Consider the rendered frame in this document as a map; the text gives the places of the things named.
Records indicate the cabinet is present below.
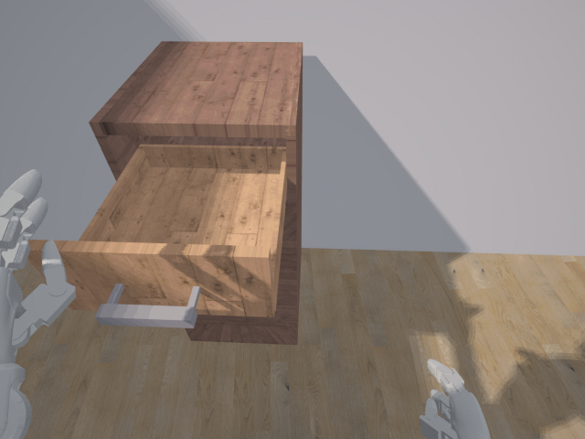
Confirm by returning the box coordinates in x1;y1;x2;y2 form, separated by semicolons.
89;41;303;345

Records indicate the robot left forearm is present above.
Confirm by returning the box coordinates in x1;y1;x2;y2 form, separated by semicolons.
0;363;32;439

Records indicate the robot left hand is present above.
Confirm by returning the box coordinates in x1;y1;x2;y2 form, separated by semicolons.
0;169;76;364

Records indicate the handle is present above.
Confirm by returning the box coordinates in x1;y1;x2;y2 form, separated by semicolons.
95;284;201;328

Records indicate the drawer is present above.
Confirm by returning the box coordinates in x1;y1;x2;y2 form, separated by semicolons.
27;145;287;317

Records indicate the robot right hand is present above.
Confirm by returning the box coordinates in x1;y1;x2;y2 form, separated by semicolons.
420;359;491;439

